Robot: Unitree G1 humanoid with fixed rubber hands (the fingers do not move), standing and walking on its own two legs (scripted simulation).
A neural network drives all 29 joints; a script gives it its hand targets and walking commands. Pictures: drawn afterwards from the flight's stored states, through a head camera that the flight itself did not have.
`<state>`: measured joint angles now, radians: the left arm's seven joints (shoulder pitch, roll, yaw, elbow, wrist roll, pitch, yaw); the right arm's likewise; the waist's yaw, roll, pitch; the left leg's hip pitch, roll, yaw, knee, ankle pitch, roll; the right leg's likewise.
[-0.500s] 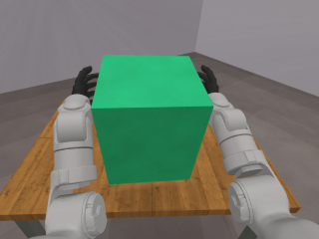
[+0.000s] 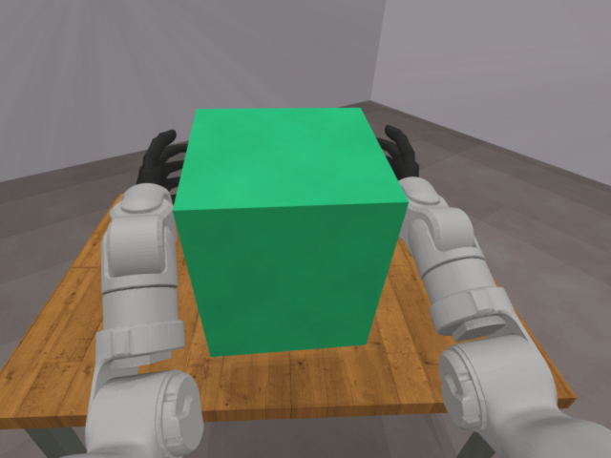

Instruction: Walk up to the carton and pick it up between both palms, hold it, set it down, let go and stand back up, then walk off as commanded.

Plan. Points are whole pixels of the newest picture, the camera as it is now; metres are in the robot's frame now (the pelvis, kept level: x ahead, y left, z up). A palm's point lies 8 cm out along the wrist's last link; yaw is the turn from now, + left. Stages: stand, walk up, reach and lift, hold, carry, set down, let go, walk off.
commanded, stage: hold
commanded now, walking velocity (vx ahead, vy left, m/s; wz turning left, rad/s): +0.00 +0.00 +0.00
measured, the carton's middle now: (285, 232) +0.35 +0.00 +0.19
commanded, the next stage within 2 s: none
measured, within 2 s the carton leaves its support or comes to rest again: neither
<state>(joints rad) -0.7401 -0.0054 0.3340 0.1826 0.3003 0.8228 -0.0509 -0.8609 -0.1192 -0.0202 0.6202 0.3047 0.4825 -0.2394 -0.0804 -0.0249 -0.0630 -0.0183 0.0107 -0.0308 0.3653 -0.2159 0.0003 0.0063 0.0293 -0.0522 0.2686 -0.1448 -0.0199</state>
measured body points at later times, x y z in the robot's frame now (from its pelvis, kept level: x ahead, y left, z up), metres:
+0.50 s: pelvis +0.00 +0.00 +0.00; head -0.08 +0.02 +0.44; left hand +0.37 +0.16 +0.25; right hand +0.38 -0.15 +0.26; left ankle +0.00 +0.12 -0.75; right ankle +0.01 -0.11 -0.75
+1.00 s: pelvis +0.00 +0.00 +0.00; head -0.08 +0.02 +0.44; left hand +0.37 +0.16 +0.25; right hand +0.38 -0.15 +0.25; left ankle +0.00 +0.12 -0.75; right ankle +0.01 -0.11 -0.75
